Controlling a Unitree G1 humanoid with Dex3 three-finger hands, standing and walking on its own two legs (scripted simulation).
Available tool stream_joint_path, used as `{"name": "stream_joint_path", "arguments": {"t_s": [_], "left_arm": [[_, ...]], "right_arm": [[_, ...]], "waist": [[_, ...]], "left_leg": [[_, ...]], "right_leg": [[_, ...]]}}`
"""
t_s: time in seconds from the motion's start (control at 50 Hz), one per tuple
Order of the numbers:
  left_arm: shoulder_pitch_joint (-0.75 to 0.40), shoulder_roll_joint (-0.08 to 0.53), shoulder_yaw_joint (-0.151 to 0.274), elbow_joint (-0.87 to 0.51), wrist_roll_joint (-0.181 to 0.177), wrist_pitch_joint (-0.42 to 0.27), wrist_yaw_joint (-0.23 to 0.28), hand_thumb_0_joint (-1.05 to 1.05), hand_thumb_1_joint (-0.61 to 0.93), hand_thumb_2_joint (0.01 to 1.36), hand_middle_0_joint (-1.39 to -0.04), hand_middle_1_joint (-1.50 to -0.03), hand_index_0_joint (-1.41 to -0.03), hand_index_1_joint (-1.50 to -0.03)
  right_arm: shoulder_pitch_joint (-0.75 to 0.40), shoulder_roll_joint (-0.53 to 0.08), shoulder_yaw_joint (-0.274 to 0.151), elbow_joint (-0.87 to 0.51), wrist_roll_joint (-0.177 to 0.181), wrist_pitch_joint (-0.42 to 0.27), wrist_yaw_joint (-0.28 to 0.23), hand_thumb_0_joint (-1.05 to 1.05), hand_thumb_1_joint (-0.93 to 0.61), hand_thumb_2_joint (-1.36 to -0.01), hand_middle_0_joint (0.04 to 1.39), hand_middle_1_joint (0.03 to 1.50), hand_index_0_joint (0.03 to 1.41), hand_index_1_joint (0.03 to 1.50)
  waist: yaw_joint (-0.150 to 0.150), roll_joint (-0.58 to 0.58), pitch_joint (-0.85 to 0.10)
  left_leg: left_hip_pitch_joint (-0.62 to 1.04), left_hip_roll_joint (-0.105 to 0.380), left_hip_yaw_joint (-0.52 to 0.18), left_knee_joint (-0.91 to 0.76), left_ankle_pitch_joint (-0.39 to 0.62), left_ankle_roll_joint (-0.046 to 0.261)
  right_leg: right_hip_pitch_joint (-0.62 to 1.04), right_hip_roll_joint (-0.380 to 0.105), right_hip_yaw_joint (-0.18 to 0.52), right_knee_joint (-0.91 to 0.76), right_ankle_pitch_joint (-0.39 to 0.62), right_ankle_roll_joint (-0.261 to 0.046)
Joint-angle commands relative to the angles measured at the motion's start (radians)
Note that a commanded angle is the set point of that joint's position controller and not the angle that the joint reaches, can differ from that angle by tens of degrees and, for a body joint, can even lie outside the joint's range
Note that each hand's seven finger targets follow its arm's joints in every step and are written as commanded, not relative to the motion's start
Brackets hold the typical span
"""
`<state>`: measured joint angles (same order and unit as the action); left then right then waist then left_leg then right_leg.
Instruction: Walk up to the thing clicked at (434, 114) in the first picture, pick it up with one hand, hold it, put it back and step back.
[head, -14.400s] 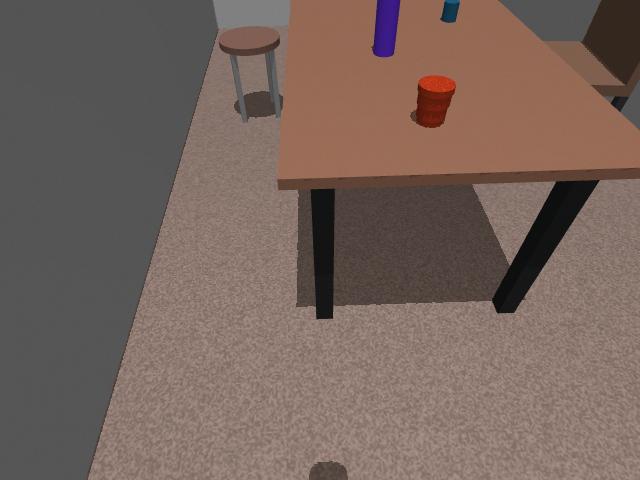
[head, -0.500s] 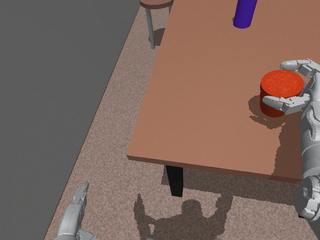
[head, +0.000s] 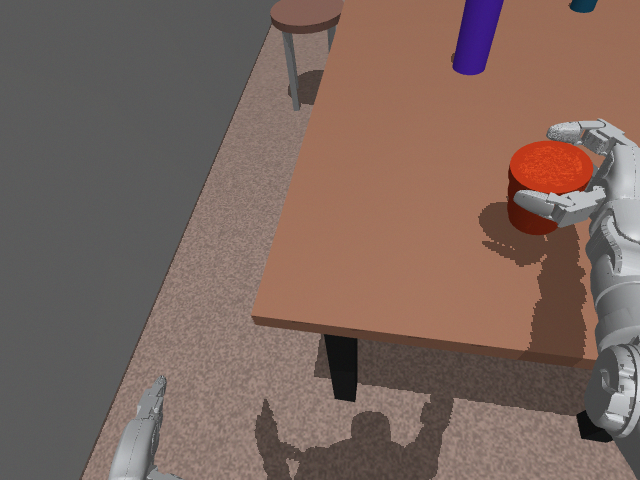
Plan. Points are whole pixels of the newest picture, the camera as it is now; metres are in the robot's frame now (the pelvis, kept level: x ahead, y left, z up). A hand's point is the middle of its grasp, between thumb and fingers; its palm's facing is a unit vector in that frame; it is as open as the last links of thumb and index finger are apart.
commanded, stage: lift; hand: right
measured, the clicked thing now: (541, 192) +0.49 -0.21 +0.08
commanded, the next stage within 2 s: hold in 1.24 s
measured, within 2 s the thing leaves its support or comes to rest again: neither
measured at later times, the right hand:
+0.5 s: hand (592, 160) +0.42 -0.20 +0.20, palm faces +0.20 +0.98 -0.03, open 11.5 cm
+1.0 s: hand (613, 180) +0.35 -0.17 +0.24, palm faces +0.19 +0.98 -0.03, open 11.5 cm
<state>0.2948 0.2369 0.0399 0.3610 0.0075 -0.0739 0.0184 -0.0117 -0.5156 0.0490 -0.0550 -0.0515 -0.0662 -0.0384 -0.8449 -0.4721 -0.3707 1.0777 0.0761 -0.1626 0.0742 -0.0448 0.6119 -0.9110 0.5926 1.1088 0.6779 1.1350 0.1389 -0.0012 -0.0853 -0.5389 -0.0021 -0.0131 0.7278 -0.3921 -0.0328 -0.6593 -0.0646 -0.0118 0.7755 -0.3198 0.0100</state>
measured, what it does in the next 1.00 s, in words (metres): stands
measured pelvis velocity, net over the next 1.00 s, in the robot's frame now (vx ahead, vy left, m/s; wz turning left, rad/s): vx -0.02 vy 0.02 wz -0.03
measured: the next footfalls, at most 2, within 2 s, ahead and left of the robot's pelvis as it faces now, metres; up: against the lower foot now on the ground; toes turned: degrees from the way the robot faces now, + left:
none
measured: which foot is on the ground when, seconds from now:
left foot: down 0.00-1.00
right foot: down 0.00-1.00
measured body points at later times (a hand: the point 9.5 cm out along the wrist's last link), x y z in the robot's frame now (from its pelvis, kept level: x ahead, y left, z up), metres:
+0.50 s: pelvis +0.00 +0.01 +0.02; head +0.00 +0.02 +0.47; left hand +0.16 +0.26 -0.05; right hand +0.40 -0.25 +0.20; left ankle -0.02 +0.15 -0.71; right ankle +0.03 -0.12 -0.71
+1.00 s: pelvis -0.02 +0.02 +0.02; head -0.04 +0.04 +0.47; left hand +0.15 +0.27 -0.05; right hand +0.33 -0.22 +0.24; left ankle -0.02 +0.15 -0.71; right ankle +0.03 -0.12 -0.71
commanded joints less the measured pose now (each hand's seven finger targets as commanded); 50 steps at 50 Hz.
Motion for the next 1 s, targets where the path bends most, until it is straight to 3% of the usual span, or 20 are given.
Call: {"name": "stream_joint_path", "arguments": {"t_s": [0.0, 0.04, 0.06, 0.1, 0.12, 0.14, 0.16, 0.18, 0.2, 0.22, 0.26, 0.28, 0.32, 0.34, 0.38, 0.4, 0.44, 0.5, 0.56, 0.98], "left_arm": [[-0.060, 0.235, 0.154, -0.217, -0.001, -0.066, 0.032, 0.000, -0.531, 0.044, -0.043, -0.051, -0.055, -0.039], [0.167, 0.047, 0.039, 0.115, -0.006, -0.026, 0.000, 0.000, -0.535, 0.047, -0.046, -0.056, -0.057, -0.044], [0.018, 0.035, 0.008, 0.000, -0.015, -0.047, 0.000, 0.000, -0.539, 0.049, -0.047, -0.054, -0.055, -0.045], [-0.289, 0.278, 0.162, -0.422, -0.011, -0.104, 0.036, 0.000, -0.543, 0.051, -0.047, -0.049, -0.053, -0.044], [0.040, 0.203, 0.143, -0.082, -0.002, -0.064, 0.033, 0.000, -0.539, 0.053, -0.046, -0.056, -0.054, -0.048], [0.155, 0.136, 0.103, 0.043, -0.005, -0.039, 0.018, 0.000, -0.541, 0.052, -0.045, -0.054, -0.052, -0.046], [0.127, 0.018, 0.027, 0.098, -0.014, -0.035, 0.002, 0.000, -0.542, 0.050, -0.048, -0.055, -0.055, -0.047], [-0.085, 0.057, 0.032, -0.070, -0.023, -0.068, 0.014, 0.000, -0.530, 0.039, -0.044, -0.050, -0.057, -0.037], [-0.289, 0.188, 0.109, -0.293, -0.023, -0.104, 0.036, 0.000, -0.548, 0.052, -0.046, -0.046, -0.049, -0.043], [-0.140, 0.182, 0.125, -0.201, -0.019, -0.086, 0.040, 0.000, -0.540, 0.048, -0.044, -0.046, -0.050, -0.040], [0.105, 0.097, 0.081, 0.095, -0.024, -0.038, 0.032, 0.000, -0.539, 0.047, -0.042, -0.049, -0.051, -0.041], [-0.021, 0.005, -0.011, 0.025, -0.032, -0.049, 0.021, 0.000, -0.536, 0.043, -0.043, -0.049, -0.052, -0.039], [-0.204, 0.195, 0.132, -0.215, -0.031, -0.090, 0.054, 0.000, -0.548, 0.051, -0.045, -0.045, -0.048, -0.042], [-0.106, 0.164, 0.107, -0.126, -0.031, -0.072, 0.055, 0.000, -0.546, 0.053, -0.043, -0.047, -0.047, -0.043], [0.031, 0.089, 0.068, 0.053, -0.035, -0.043, 0.047, 0.000, -0.535, 0.041, -0.042, -0.050, -0.054, -0.038], [-0.045, 0.049, 0.027, 0.003, -0.040, -0.059, 0.040, 0.000, -0.537, 0.042, -0.043, -0.050, -0.053, -0.040], [-0.080, 0.181, 0.134, -0.089, -0.037, -0.072, 0.062, 0.000, -0.542, 0.046, -0.043, -0.046, -0.050, -0.039], [-0.050, 0.088, 0.057, -0.019, -0.045, -0.061, 0.051, 0.000, -0.534, 0.038, -0.043, -0.050, -0.055, -0.037], [-0.076, 0.152, 0.101, -0.065, -0.047, -0.070, 0.062, 0.000, -0.543, 0.046, -0.043, -0.047, -0.049, -0.041], [-0.160, 0.130, 0.077, 0.020, -0.043, -0.102, 0.083, 0.000, -0.528, 0.032, -0.040, -0.045, -0.052, -0.032]], "right_arm": [[-0.807, -0.523, -0.149, -0.709, 0.016, -0.129, -0.018, 0.000, 0.046, -1.321, 1.197, 1.430, 1.260, 1.431], [-0.307, -0.013, 0.080, -0.144, 0.054, -0.026, 0.010, 0.000, 0.106, -1.321, 1.172, 1.423, 1.241, 1.424], [-0.438, 0.001, 0.076, -0.242, 0.069, -0.046, 0.004, 0.000, 0.082, -1.300, 1.168, 1.403, 1.234, 1.403], [-0.863, -0.521, -0.169, -0.901, 0.039, -0.127, -0.044, 0.000, 0.056, -1.315, 1.181, 1.418, 1.246, 1.418], [-0.586, -0.431, -0.117, -0.678, 0.030, -0.071, -0.043, 0.000, 0.020, -1.317, 1.196, 1.423, 1.258, 1.424], [-0.257, -0.176, -0.008, -0.408, 0.050, -0.008, -0.031, 0.000, 0.064, -1.327, 1.198, 1.439, 1.264, 1.439], [-0.239, 0.066, 0.131, -0.302, 0.069, 0.010, -0.015, 0.000, 0.080, -1.335, 1.196, 1.442, 1.265, 1.442], [-0.526, -0.046, 0.071, -0.562, 0.077, -0.031, -0.031, 0.000, 0.053, -1.304, 1.190, 1.415, 1.253, 1.415], [-0.761, -0.337, -0.074, -0.913, 0.066, -0.073, -0.060, 0.000, 0.051, -1.308, 1.192, 1.419, 1.255, 1.419], [-0.715, -0.450, -0.149, -0.968, 0.056, -0.052, -0.066, 0.000, 0.058, -1.332, 1.207, 1.447, 1.273, 1.448], [-0.182, -0.081, 0.017, -0.526, 0.097, 0.075, -0.040, 0.000, 0.100, -1.331, 1.208, 1.453, 1.277, 1.453], [-0.232, 0.047, 0.115, -0.520, 0.099, 0.077, -0.031, 0.000, 0.116, -1.320, 1.195, 1.440, 1.265, 1.440], [-0.643, -0.344, -0.094, -1.060, 0.090, 0.030, -0.067, 0.000, 0.038, -1.323, 1.214, 1.441, 1.278, 1.441], [-0.466, -0.306, -0.077, -0.946, 0.088, 0.076, -0.064, 0.000, 0.053, -1.335, 1.217, 1.455, 1.282, 1.455], [-0.132, 0.039, 0.101, -0.619, 0.115, 0.176, -0.032, 0.000, 0.090, -1.334, 1.208, 1.455, 1.277, 1.455], [-0.247, 0.042, 0.108, -0.743, 0.122, 0.167, -0.031, 0.000, 0.095, -1.325, 1.203, 1.446, 1.272, 1.446], [-0.453, -0.260, -0.066, -1.005, 0.108, 0.164, -0.050, 0.000, 0.066, -1.339, 1.213, 1.458, 1.281, 1.458], [-0.249, -0.028, 0.059, -0.898, 0.130, 0.253, -0.034, 0.000, 0.138, -1.338, 1.198, 1.461, 1.273, 1.461], [-0.279, -0.122, 0.004, -0.983, 0.130, 0.279, -0.041, 0.000, 0.064, -1.340, 1.223, 1.464, 1.291, 1.465], [-0.150, -0.063, 0.001, -1.297, 0.158, 0.516, -0.085, 0.000, 0.118, -1.299, 1.187, 1.430, 1.258, 1.431]], "waist": [[-0.054, -0.315, -0.791], [-0.010, -0.136, -0.206], [0.010, -0.067, -0.239], [-0.077, -0.226, -0.913], [-0.087, -0.277, -0.661], [-0.069, -0.173, -0.360], [-0.023, -0.108, -0.190], [-0.022, -0.098, -0.361], [-0.069, -0.182, -0.687], [-0.105, -0.217, -0.734], [-0.085, -0.069, -0.273], [-0.057, -0.047, -0.243], [-0.107, -0.130, -0.683], [-0.120, -0.106, -0.547], [-0.077, 0.003, -0.208], [-0.077, -0.010, -0.264], [-0.107, -0.070, -0.486], [-0.098, -0.009, -0.260], [-0.110, -0.006, -0.289], [-0.135, -0.004, -0.218]], "left_leg": [[0.106, -0.030, 0.033, -0.060, 0.464, 0.032], [-0.015, -0.045, 0.056, -0.113, 0.328, 0.033], [-0.010, -0.044, 0.050, -0.132, 0.315, 0.025], [0.211, -0.026, 0.034, -0.084, 0.510, 0.021], [0.134, -0.033, 0.041, -0.078, 0.488, 0.030], [0.073, -0.040, 0.055, -0.116, 0.417, 0.030], [0.046, -0.042, 0.057, -0.141, 0.361, 0.031], [0.097, -0.035, 0.047, -0.150, 0.369, 0.022], [0.196, -0.023, 0.037, -0.124, 0.443, 0.022], [0.239, -0.014, 0.025, -0.115, 0.519, 0.019], [0.151, -0.031, 0.056, -0.148, 0.414, 0.024], [0.133, -0.031, 0.058, -0.164, 0.381, 0.019], [0.262, -0.014, 0.038, -0.139, 0.489, 0.018], [0.235, -0.014, 0.036, -0.149, 0.499, 0.017], [0.172, -0.023, 0.060, -0.178, 0.395, 0.015], [0.175, -0.019, 0.060, -0.183, 0.385, 0.014], [0.226, -0.005, 0.039, -0.176, 0.467, 0.010], [0.199, -0.006, 0.052, -0.200, 0.388, 0.006], [0.204, -0.007, 0.050, -0.215, 0.328, 0.017], [0.231, 0.001, 0.045, -0.277, 0.212, 0.019]], "right_leg": [[0.627, 0.034, -0.003, -0.025, 0.501, -0.015], [0.385, 0.040, -0.002, -0.089, 0.325, -0.019], [0.372, 0.031, -0.001, -0.099, 0.277, -0.027], [0.675, 0.030, -0.007, -0.050, 0.536, -0.018], [0.608, 0.040, -0.010, -0.044, 0.532, -0.012], [0.501, 0.040, -0.007, -0.088, 0.453, -0.015], [0.416, 0.042, -0.008, -0.126, 0.346, -0.019], [0.461, 0.032, -0.008, -0.127, 0.332, -0.024], [0.585, 0.033, -0.012, -0.109, 0.419, -0.020], [0.617, 0.044, -0.022, -0.085, 0.479, -0.022], [0.456, 0.047, -0.012, -0.150, 0.359, -0.022], [0.446, 0.041, -0.013, -0.164, 0.320, -0.027], [0.629, 0.039, -0.018, -0.130, 0.445, -0.020], [0.580, 0.048, -0.025, -0.134, 0.441, -0.021], [0.470, 0.045, -0.017, -0.192, 0.323, -0.027], [0.497, 0.040, -0.017, -0.193, 0.317, -0.028], [0.601, 0.047, -0.028, -0.156, 0.408, -0.026], [0.521, 0.051, -0.026, -0.209, 0.303, -0.028], [0.539, 0.052, -0.024, -0.226, 0.257, -0.023], [0.555, 0.057, -0.017, -0.276, 0.164, -0.023]]}}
